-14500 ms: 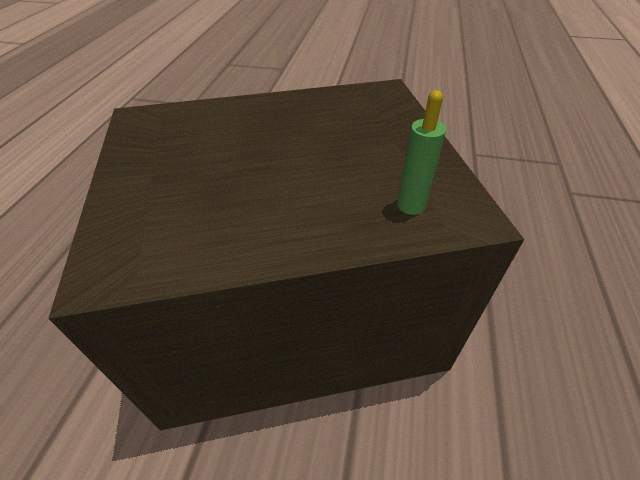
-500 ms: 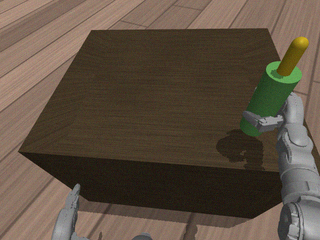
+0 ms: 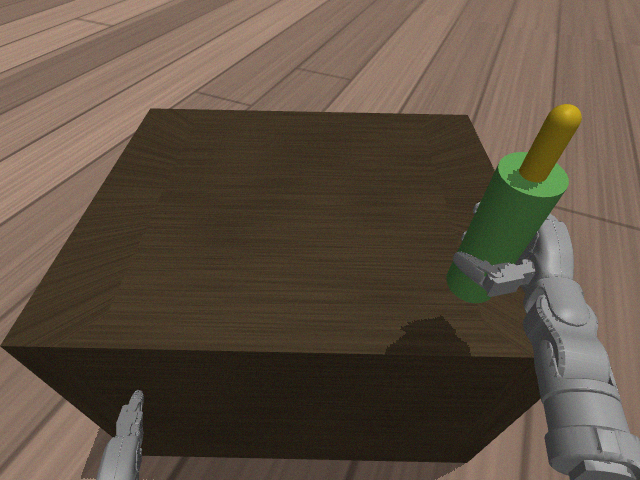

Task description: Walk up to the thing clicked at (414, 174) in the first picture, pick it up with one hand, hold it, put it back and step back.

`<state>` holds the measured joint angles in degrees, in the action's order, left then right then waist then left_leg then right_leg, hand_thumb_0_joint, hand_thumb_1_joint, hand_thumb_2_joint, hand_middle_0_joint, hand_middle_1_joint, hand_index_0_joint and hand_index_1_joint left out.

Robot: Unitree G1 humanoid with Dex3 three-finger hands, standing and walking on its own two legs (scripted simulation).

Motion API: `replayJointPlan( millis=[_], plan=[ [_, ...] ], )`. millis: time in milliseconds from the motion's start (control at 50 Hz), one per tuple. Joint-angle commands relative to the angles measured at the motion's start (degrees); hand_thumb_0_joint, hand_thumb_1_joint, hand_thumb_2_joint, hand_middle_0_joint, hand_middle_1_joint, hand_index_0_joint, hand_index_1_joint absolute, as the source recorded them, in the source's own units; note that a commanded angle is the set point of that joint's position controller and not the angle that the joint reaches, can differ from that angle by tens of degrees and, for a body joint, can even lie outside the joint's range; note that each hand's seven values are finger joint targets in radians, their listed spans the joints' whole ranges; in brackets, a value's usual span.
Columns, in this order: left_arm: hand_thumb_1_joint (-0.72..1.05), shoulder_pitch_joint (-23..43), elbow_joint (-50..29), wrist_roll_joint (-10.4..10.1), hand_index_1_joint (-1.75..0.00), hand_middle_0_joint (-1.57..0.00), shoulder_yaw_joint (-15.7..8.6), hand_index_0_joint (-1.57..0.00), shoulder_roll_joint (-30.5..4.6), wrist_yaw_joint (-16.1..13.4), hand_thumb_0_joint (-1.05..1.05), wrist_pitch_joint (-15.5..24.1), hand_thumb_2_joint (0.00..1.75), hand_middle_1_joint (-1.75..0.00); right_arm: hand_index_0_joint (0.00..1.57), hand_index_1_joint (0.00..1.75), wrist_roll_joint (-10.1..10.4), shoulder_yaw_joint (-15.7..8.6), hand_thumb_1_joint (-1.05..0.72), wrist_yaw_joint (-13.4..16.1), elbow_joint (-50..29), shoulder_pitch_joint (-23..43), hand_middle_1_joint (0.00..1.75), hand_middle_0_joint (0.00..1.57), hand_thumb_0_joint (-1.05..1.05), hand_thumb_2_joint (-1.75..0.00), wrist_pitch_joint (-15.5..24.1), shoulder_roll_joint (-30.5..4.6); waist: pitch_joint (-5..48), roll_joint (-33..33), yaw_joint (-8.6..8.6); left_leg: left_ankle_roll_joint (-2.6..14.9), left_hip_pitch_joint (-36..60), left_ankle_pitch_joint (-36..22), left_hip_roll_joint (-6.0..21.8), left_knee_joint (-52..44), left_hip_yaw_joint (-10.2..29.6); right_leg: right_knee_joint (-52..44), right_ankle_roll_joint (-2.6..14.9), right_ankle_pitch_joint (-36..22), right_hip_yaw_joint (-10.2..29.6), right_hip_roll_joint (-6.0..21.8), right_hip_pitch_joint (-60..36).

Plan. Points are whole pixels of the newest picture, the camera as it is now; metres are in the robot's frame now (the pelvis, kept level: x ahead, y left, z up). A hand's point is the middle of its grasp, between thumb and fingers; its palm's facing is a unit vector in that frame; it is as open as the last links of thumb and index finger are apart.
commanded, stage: lift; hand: right
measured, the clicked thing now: (508, 216) +0.38 -0.17 +0.18
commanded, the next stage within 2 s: hold in 0.58 s
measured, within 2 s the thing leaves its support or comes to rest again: neither
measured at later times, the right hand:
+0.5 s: hand (509, 262) +0.33 -0.17 +0.16, palm faces +0.13 +0.99 -0.02, open 9.4 cm
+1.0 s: hand (520, 255) +0.32 -0.17 +0.18, palm faces +0.12 +0.99 -0.03, open 9.4 cm
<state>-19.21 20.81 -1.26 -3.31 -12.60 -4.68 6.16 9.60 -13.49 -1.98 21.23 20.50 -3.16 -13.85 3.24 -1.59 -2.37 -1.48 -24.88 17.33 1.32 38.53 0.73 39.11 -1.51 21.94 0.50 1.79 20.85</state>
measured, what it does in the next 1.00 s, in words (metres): stands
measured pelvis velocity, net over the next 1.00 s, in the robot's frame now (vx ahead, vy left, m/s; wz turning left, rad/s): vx -0.01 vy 0.00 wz -0.01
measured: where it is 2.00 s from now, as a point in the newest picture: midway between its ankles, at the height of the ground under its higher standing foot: outside the picture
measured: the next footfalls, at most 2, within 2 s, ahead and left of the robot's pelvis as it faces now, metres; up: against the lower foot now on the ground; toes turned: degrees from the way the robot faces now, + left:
none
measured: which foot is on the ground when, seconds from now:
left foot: down 0.00-1.00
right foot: down 0.00-1.00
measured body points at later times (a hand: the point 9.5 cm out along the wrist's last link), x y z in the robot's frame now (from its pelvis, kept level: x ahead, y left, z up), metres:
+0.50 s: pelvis -0.02 +0.00 +0.01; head -0.03 +0.02 +0.46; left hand +0.15 +0.26 -0.05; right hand +0.32 -0.22 +0.16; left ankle +0.03 +0.14 -0.72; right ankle -0.02 -0.14 -0.72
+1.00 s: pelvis -0.01 +0.00 +0.01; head -0.03 +0.02 +0.46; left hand +0.16 +0.26 -0.06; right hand +0.31 -0.22 +0.18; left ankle +0.03 +0.14 -0.72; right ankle -0.02 -0.14 -0.72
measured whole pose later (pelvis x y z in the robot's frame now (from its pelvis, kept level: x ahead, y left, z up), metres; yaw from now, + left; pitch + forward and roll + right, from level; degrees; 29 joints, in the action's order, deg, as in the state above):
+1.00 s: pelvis -0.01 +0.00 +0.01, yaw -1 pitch -2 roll +0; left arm -13.9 34.3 -0.3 -4.6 -12.5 -6.8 12.8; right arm 11.5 -12.1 -1.5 -1.4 12.3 -19.4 -13.4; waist 1.5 -2.9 -0.8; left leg -1.4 -16.6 13.8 1.5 32.1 0.0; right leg 33.0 -1.6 18.3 1.1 1.6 13.1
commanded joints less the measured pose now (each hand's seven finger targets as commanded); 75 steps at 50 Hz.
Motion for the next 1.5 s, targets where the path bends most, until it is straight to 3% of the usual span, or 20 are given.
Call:
replayJointPlan(
  millis=[0, 40, 160, 240, 280, 380, 420, 480, 500, 580, 640, 680, 740, 780, 820, 1160, 1200, 1240, 1380, 1480],
  plan=[
    [-0.54, 4.6, -11.1, -0.3, -0.04, -0.03, -4.5, -0.03, -7.9, -1.5, 0.0, 4.0, 0.05, -0.04, 1.34, 1.44, 2.7, -3.8, -0.17, 0.9, -25.4, 30.2, 1.44, 1.29, 0.0, -1.29, 5.6, -12.7, 20.5, 0.3, 0.06, 0.76, 11.0, -19.1, -0.8, -4.6, -2.8, -5.4, 1.79, -19.1, -1.5, -1.7, -8.8],
    [-0.53, 3.4, -8.8, -0.3, -0.04, -0.03, -2.3, -0.04, -5.5, -1.3, 0.0, 3.7, 0.04, -0.04, 1.33, 1.44, 2.7, -2.8, -0.14, 1.0, -26.6, 28.9, 1.44, 1.29, 0.0, -1.29, 4.5, -12.0, 17.7, -1.9, 0.79, 0.9, 10.1, -17.5, -0.8, -5.1, -2.8, -6.2, 1.58, -17.9, -1.5, -1.7, -8.1],
    [-0.53, 5.3, -4.8, 0.0, -0.04, -0.03, -4.5, -0.04, -7.5, -1.9, 0.0, 4.8, 0.04, -0.04, 1.32, 1.44, 3.1, -3.3, -0.13, 0.9, -29.9, 26.6, 1.44, 1.28, 0.0, -1.3, 1.8, -12.2, 16.3, -1.9, 0.63, 0.99, 10.0, -13.3, -1.0, -7.0, -2.9, -8.1, 1.71, -13.4, -1.1, -1.5, -8.9],
    [-0.55, 7.5, -3.5, 0.0, -0.04, -0.03, -1.7, -0.03, -4.7, -1.9, 0.0, 5.7, 0.05, -0.04, 1.32, 1.43, 3.6, -4.0, -0.13, 1.1, -31.6, 25.4, 1.43, 1.28, 0.0, -1.29, 0.6, -12.2, 14.8, -1.0, 1.67, 0.69, 11.7, -11.6, -0.6, -8.5, -2.5, -8.5, 2.06, -11.7, -1.5, -2.1, -7.8],
    [-0.54, 10.0, -4.8, -0.1, -0.04, -0.04, -4.7, -0.04, -8.1, -2.5, 0.0, 6.3, 0.05, -0.04, 1.33, 1.44, 3.8, -4.0, -0.14, 1.1, -33.9, 26.7, 1.44, 1.28, 0.0, -1.3, 0.3, -12.6, 14.8, 0.6, 1.04, 0.48, 11.2, -9.6, -0.7, -9.0, -2.6, -9.3, 2.25, -9.6, -1.3, -2.0, -8.1],
    [-0.55, 7.7, -1.0, 0.2, -0.04, -0.04, -2.4, -0.04, -5.2, -2.5, 0.0, 6.9, 0.05, -0.04, 1.31, 1.42, 3.9, -3.1, -0.14, 1.1, -34.2, 24.2, 1.42, 1.26, 0.0, -1.29, -1.3, -10.5, 13.3, 0.2, 1.17, 0.5, 11.4, -9.1, -0.6, -9.9, -2.6, -9.8, 2.19, -9.2, -1.4, -2.1, -8.6],
    [-0.55, 9.5, -2.0, 0.3, -0.04, -0.04, -4.5, -0.04, -7.4, -2.9, 0.0, 7.5, 0.05, -0.04, 1.31, 1.42, 3.9, -4.3, -0.14, 1.2, -35.6, 24.9, 1.42, 1.26, 0.0, -1.29, -1.5, -12.0, 14.6, 0.4, 1.08, 0.35, 12.2, -8.6, -0.4, -10.3, -2.4, -9.9, 2.38, -8.9, -1.5, -2.3, -8.7],
    [-0.55, 8.7, 0.2, 0.3, -0.05, -0.04, -2.0, -0.04, -4.8, -2.6, 0.0, 7.9, 0.05, -0.05, 1.32, 1.43, 3.5, -3.1, -0.13, 1.2, -36.5, 24.1, 1.43, 1.27, 0.0, -1.3, -2.6, -10.7, 13.4, -1.7, 1.62, 0.77, 11.4, -9.7, -0.7, -10.1, -2.8, -10.5, 1.85, -10.0, -1.2, -2.0, -9.6],
    [-0.55, 8.8, 0.5, 0.4, -0.05, -0.04, -3.5, -0.04, -6.1, -2.7, 0.0, 7.9, 0.05, -0.05, 1.31, 1.42, 3.4, -3.3, -0.14, 1.1, -35.9, 23.5, 1.42, 1.26, 0.0, -1.3, -2.9, -11.1, 13.9, -1.6, 1.28, 0.88, 11.3, -10.5, -0.9, -9.8, -3.2, -10.8, 1.71, -10.8, -0.9, -1.8, -9.8],
    [-0.55, 10.2, 1.3, 0.5, -0.05, -0.04, -2.6, -0.04, -5.6, -2.7, 0.0, 8.7, 0.05, -0.05, 1.3, 1.42, 3.4, -3.5, -0.15, 1.0, -37.6, 23.8, 1.42, 1.25, 0.0, -1.3, -3.9, -11.3, 12.5, -1.5, 1.87, 0.81, 11.8, -8.9, -0.9, -10.6, -3.4, -11.4, 1.77, -9.3, -1.0, -1.9, -9.3],
    [-0.55, 11.2, -1.6, 0.7, -0.05, -0.04, -5.2, -0.04, -8.8, -3.2, 0.0, 9.8, 0.05, -0.05, 1.29, 1.41, 3.7, -3.7, -0.17, 1.0, -39.9, 24.1, 1.41, 1.25, 0.0, -1.29, -4.6, -11.4, 15.6, -0.8, 1.03, 0.79, 12.2, -10.1, -1.1, -10.6, -3.6, -11.2, 1.72, -10.6, -0.7, -1.6, -11.9],
    [-0.55, 8.6, 1.7, 0.7, -0.05, -0.04, -3.2, -0.04, -6.2, -3.0, 0.0, 9.6, 0.05, -0.05, 1.29, 1.41, 3.9, -4.4, -0.18, 1.2, -40.4, 22.6, 1.41, 1.25, 0.0, -1.29, -5.1, -11.7, 14.0, -1.1, 1.68, 0.74, 12.8, -11.3, -0.8, -10.7, -3.3, -10.8, 1.84, -11.7, -1.1, -2.0, -11.1],
    [-0.55, 10.4, 2.3, 0.7, -0.05, -0.04, -4.8, -0.04, -7.4, -3.1, 0.0, 9.9, 0.05, -0.05, 1.31, 1.43, 4.1, -4.4, -0.16, 1.1, -40.9, 22.4, 1.43, 1.26, 0.0, -1.31, -6.1, -11.5, 14.1, -1.7, 1.51, 0.76, 12.9, -12.4, -0.8, -10.5, -3.5, -10.9, 1.76, -12.9, -0.8, -1.9, -10.8],
    [-0.55, 11.6, 2.8, 0.6, -0.05, -0.04, -2.4, -0.04, -4.8, -2.7, 0.0, 10.0, 0.05, -0.05, 1.3, 1.42, 3.9, -3.1, -0.18, 0.9, -41.1, 22.1, 1.42, 1.26, 0.0, -1.3, -6.7, -10.0, 12.5, -1.0, 1.84, 0.68, 13.2, -10.6, -0.9, -10.9, -3.5, -11.3, 1.86, -11.1, -0.9, -1.9, -9.8],
    [-0.55, 12.0, 3.7, 0.7, -0.05, -0.04, -4.4, -0.04, -7.0, -2.9, 0.0, 9.9, 0.05, -0.05, 1.3, 1.42, 4.0, -4.4, -0.16, 1.0, -41.4, 21.5, 1.42, 1.26, 0.0, -1.31, -7.2, -11.5, 14.2, -1.4, 2.02, 0.83, 13.6, -11.3, -0.9, -10.8, -3.5, -11.5, 1.66, -12.1, -0.7, -1.9, -10.6],
    [-0.55, 12.7, 5.1, 0.6, -0.05, -0.05, -4.2, -0.05, -6.6, -2.5, 0.0, 10.3, 0.05, -0.05, 1.33, 1.44, 4.3, -4.7, -0.2, 0.5, -46.6, 20.1, 1.44, 1.28, 0.0, -1.33, -12.3, -11.1, 15.1, -1.9, 2.01, 0.69, 14.9, -18.3, -0.6, -10.0, -3.6, -10.1, 1.49, -19.6, -0.8, -2.1, -13.0],
    [-0.55, 14.2, 3.1, 0.6, -0.05, -0.05, -5.3, -0.05, -8.4, -2.8, 0.0, 10.6, 0.05, -0.05, 1.31, 1.43, 4.2, -5.3, -0.19, 0.7, -47.9, 21.0, 1.43, 1.26, 0.0, -1.32, -12.9, -11.9, 14.6, -0.3, 1.69, 0.5, 14.5, -15.6, -0.7, -10.6, -3.8, -10.5, 1.76, -16.6, -0.6, -2.1, -12.5],
    [-0.55, 12.6, 7.2, 0.5, -0.05, -0.05, -3.6, -0.05, -6.0, -2.5, 0.0, 10.3, 0.05, -0.05, 1.32, 1.44, 4.4, -4.5, -0.2, 0.5, -46.0, 20.1, 1.44, 1.27, 0.0, -1.33, -13.4, -10.5, 12.1, -0.2, 1.98, 0.42, 13.8, -14.5, -0.7, -10.8, -3.8, -10.8, 1.8, -15.4, -0.7, -2.2, -11.3],
    [-0.55, 12.1, 4.0, 0.4, -0.05, -0.05, -5.1, -0.05, -7.9, -2.1, 0.0, 10.6, 0.05, -0.05, 1.31, 1.43, 4.3, -5.0, -0.19, -0.1, -46.5, 20.9, 1.43, 1.27, 0.0, -1.33, -14.4, -11.3, 15.2, -1.0, 1.61, 0.78, 14.6, -18.0, -1.0, -9.8, -4.2, -10.4, 1.19, -20.6, -0.3, -1.6, -13.7],
    [-0.55, 12.4, 5.2, 0.2, -0.05, -0.05, -5.1, -0.05, -7.6, -1.7, 0.0, 10.8, 0.05, -0.05, 1.33, 1.44, 4.4, -5.7, -0.2, 0.1, -46.0, 21.8, 1.44, 1.28, 0.0, -1.33, -14.9, -12.3, 13.4, -1.5, 1.74, 0.75, 13.9, -14.8, -1.0, -10.7, -4.0, -11.2, 1.47, -16.5, -0.3, -1.7, -12.1]
  ],
)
